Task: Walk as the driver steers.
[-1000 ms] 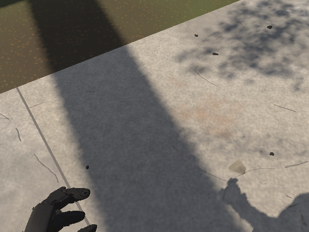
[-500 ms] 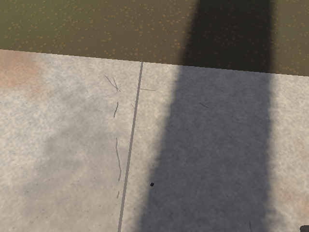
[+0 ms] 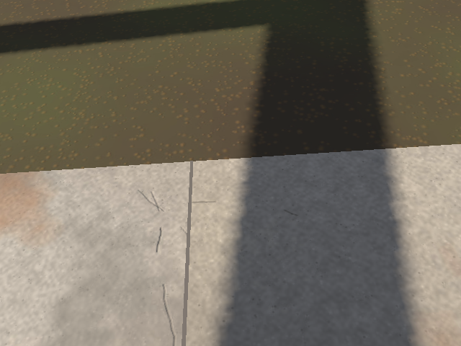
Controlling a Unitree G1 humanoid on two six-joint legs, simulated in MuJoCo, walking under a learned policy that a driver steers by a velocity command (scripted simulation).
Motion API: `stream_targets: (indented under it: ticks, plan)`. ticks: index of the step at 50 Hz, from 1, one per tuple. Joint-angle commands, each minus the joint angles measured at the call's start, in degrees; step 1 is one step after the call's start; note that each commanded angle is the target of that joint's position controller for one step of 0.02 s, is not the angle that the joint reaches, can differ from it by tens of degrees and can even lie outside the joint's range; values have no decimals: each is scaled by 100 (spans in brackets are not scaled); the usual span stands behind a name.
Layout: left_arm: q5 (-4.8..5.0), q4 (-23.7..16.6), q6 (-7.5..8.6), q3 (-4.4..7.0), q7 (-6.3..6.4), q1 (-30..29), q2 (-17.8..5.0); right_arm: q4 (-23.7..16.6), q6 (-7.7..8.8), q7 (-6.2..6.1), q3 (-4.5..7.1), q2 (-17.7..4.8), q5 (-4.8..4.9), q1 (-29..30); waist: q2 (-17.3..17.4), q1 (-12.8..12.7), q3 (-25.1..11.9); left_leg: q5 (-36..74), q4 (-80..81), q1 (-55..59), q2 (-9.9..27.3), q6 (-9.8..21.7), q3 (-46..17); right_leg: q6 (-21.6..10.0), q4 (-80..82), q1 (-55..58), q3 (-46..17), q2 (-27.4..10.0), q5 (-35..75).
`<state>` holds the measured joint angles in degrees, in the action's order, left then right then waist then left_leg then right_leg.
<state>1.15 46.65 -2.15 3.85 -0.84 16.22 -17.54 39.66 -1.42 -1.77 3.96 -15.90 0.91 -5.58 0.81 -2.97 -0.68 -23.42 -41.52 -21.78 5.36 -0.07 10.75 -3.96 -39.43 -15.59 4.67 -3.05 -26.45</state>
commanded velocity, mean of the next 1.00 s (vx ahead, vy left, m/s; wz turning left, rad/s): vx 0.50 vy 0.00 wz -0.93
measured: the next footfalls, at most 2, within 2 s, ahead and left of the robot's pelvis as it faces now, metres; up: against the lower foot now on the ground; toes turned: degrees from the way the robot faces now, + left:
left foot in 0.44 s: +0.32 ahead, +0.00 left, +0.00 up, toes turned -36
right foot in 1.00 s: +0.41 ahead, -0.48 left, +0.00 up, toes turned -62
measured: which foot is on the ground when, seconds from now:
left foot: up 0.00-0.42, down 0.44-0.98, up 1.00-1.00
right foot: down 0.00-0.44, up 0.46-0.98, down 1.00-1.00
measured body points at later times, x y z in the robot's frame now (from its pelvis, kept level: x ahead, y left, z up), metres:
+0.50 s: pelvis +0.17 -0.03 +0.01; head +0.20 -0.06 +0.45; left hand +0.39 +0.20 -0.09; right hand +0.25 -0.37 -0.06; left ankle +0.28 +0.02 -0.72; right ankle -0.02 -0.08 -0.67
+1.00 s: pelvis +0.37 -0.28 -0.03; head +0.38 -0.32 +0.42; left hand +0.69 -0.33 -0.09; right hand +0.13 -0.43 -0.16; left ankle +0.30 +0.02 -0.70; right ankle +0.39 -0.45 -0.72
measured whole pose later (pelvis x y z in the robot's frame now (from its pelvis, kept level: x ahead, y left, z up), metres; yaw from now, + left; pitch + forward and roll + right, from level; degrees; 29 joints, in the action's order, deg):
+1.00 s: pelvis +0.37 -0.28 -0.03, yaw -57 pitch +2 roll +2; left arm 3.2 31.7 1.4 2.1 -4.1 6.2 -16.7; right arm 49.5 2.8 -0.5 3.0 -16.6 -0.5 -24.2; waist -1.1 2.8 2.1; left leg -29.9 -25.7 15.3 4.8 -5.1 18.0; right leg -7.8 -44.7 -37.6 6.3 -1.9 -8.5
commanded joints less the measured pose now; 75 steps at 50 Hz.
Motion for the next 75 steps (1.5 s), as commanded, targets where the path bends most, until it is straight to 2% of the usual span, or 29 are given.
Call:
stream_targets:
  ticks: [1, 3, 5, 9, 16, 21, 23, 24, 25, 27, 31, 38, 44, 47, 49, 50, 51, 52, 53, 55, 58, 62, 64, 69, 71, 72, 73, 74, 75]
  plan:
    - [-169, -78, 365, 220, -26, 1206, -1198, -894, 303, 144, 40, -5, 147, 1176, -1716, -250, 717, -1303, -2445, -3534, -761, -96, -1332, -1646, 3187, 1263, -5241, -1699, -1845]
    - [-198, -450, 555, 226, 45, 141, -1156, -794, 580, 96, 249, -810, 166, 1173, -989, 193, 1054, -92, -2320, -3309, -484, 7, -1603, -1249, 3198, 986, -4357, -1642, 0]
    - [-37, -491, 466, 198, 181, 102, -1015, -566, 582, -1, 281, -738, -161, 1001, -698, 299, 706, 648, -1817, -2615, -451, -180, -1526, -792, 2689, 1006, -3066, -1077, 2110]
    - [2, -467, 320, 202, 375, 851, -758, -592, 484, 88, 179, -279, -114, 1104, -642, 196, 1, 1513, -1169, -2183, -860, -265, -1417, -413, 1962, 1552, -2233, -562, 4740]
    - [96, -772, 36, 385, 514, 802, -923, -768, 537, 286, 155, -350, -43, 1770, -1073, 24, -88, 1764, 697, -1449, -1190, -364, -1583, -278, 1542, 1344, -2960, -379, 4181]
    - [124, -1236, 123, 344, 409, -98, -803, -425, 677, 245, 383, -856, 84, 401, -1040, 652, -677, 1749, 1798, 1310, -871, -36, -1606, -194, 919, 441, -3421, -119, 2876]
    - [-103, -1341, 222, 35, 273, 545, 191, -290, 659, 195, 420, -1180, -85, -996, 987, 636, -1694, -1261, 2497, 4147, 1199, 921, -4842, 65, -1829, -1795, -2237, 1154, -1229]
    - [163, -1400, 264, 74, 258, 1007, -309, -188, 717, 226, 447, -1318, -119, -853, 1874, 311, -1305, -3327, 3111, 3911, 1853, 1391, -6710, 137, -3064, -2900, -1848, 619, -762]
    - [136, -1300, 278, 177, 252, 585, -815, -414, 744, 184, 368, -892, -55, -381, 1292, 443, -580, -3034, 3167, 3183, 1570, 1228, -5988, 250, -3391, -3061, -1650, 355, -147]
    - [-81, -1259, 307, 260, 215, 41, -984, -342, 702, 117, 307, -712, -5, -277, 359, 446, -131, -1288, 3061, 2171, 963, 785, -4077, 282, -3197, -2629, -1310, -38, 530]
    - [94, -1550, 371, 74, 72, -305, -421, -7, 825, 142, 242, -616, -25, -766, 435, 516, 127, -554, 3342, 1872, 830, 798, -2908, 203, -3317, -3095, -1094, -552, 1080]
    - [141, -1730, 344, 34, 30, -727, -459, 269, 830, 166, 204, -837, -207, -1053, 277, 550, 591, 775, 3498, 1877, 868, 751, -1241, 518, -3150, -3990, -1076, -682, 2441]
    - [149, -2022, 449, -145, -296, -1873, -112, 550, 685, 144, 149, -1021, -188, -1639, 12, 924, 1221, 1978, 3553, 2599, 898, 504, -42, 137, -1317, -3823, -184, -561, 2763]
    - [185, -2012, 462, -40, -368, -1573, -337, 515, 547, 101, 221, -1488, -160, -1452, 495, 431, 754, 6787, 2622, 2855, 937, 400, 464, -244, -781, -2265, 633, 183, 2083]
    - [241, -1659, 387, 296, -321, 179, -984, 413, 447, 71, 300, -1777, -114, -1237, 888, -625, -263, 8879, 341, 2481, 1088, 448, 470, -586, -790, 1, 752, 754, 1348]
    - [245, -1248, 295, 592, -212, 1641, -1491, 272, 523, 61, 254, -1635, -65, -1062, 538, -1316, -876, 7719, -1511, 1104, 841, 272, 374, -865, -178, 2346, 186, 810, 1630]
    - [218, -1053, 268, 622, -115, 1415, -1944, 15, 698, 144, -84, -363, -238, -1655, -1656, -296, -730, -84, -4011, -1514, -375, -79, 40, -1557, 412, 3911, -2422, -325, 490]
    - [111, -1401, 430, 526, -133, 1453, -1740, -380, 1031, 176, -206, -510, -9, -1426, -1657, -344, -2293, -662, -5037, -2425, -918, 29, -1603, -2405, 1935, 4693, -5702, -1266, -1563]
    - [34, -1331, 560, 427, -152, 1550, -1270, -590, 1211, 177, -80, -1058, 128, -430, -807, -702, -1674, 89, -4703, -2814, -549, 274, -1999, -1853, 2491, 4258, -5630, -1206, -1485]
    - [-70, -1281, 730, 321, -170, 944, -1004, -658, 1292, 126, -169, -775, 66, -184, 329, -48, -427, 579, -3772, -2388, -192, 314, -1970, -1615, 2519, 2283, -4601, -921, -217]
    - [-60, -1378, 752, 182, -95, 201, -657, -479, 1006, 202, -94, -803, -100, -664, 22, 559, 193, 722, -2805, -1639, 33, 7, -2005, -1610, 2676, 673, -3403, -302, 750]
    - [54, -1154, 690, 145, 138, 291, -629, -889, 905, 244, -222, -454, -264, 578, -103, 261, 888, 2126, -615, -1040, -259, -381, -1345, -1292, 2783, -803, -2275, 341, 1859]
    - [71, -1007, 637, 218, 180, 503, -808, -1071, 943, 299, -270, -256, -205, 1073, -260, -46, 784, 3079, 464, -203, -546, -414, -1140, -988, 2810, -1220, -2157, 458, 1523]
    - [173, -740, 621, 289, 246, 754, -790, -1203, 1012, 266, 30, -897, 111, 1165, -753, -19, 500, 2918, 1403, 189, -540, -340, -1702, -652, 2092, 322, -2956, 14, 1737]
    - [-3, -764, 525, 299, 205, 558, -854, -947, 1013, 192, 288, -1258, 176, -302, -946, 856, -449, 2123, 1119, 1607, -596, -126, -1438, -353, 471, 725, -2787, 154, 3770]
    - [-194, -961, 508, 160, 145, 239, -575, -722, 924, 109, 329, -1346, 170, -1839, -970, 1609, -1531, 1334, 350, 3585, 12, 52, -1844, -146, -1317, -182, -2587, 272, 3676]
    - [67, -1136, 561, -108, 98, 1567, 457, -506, 892, 186, 374, -1818, -122, -2239, 2025, 730, -2736, -1353, 1480, 5681, 1683, 1093, -5250, 139, -3795, -2171, -2038, 1083, -368]
    - [360, -1138, 553, -183, 131, 1460, 14, -547, 879, 289, 315, -1472, -118, -2083, 2687, 808, -2624, -3277, 2494, 5506, 1955, 1085, -6832, 134, -4655, -3011, -1772, 552, -208]
    - [324, -1159, 518, -65, 155, 677, -494, -660, 823, 230, 232, -993, -68, -1629, 1794, 1024, -1547, -2771, 2627, 4645, 1704, 864, -5822, 147, -4762, -3304, -1436, 291, 321]
Velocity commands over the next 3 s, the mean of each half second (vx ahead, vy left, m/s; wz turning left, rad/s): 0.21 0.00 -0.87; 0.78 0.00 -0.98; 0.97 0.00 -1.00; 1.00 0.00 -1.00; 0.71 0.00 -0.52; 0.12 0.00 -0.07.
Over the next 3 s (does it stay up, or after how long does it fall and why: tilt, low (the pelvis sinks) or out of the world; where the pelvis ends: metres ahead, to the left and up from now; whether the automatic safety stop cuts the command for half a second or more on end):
stays up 0.35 -1.58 0.02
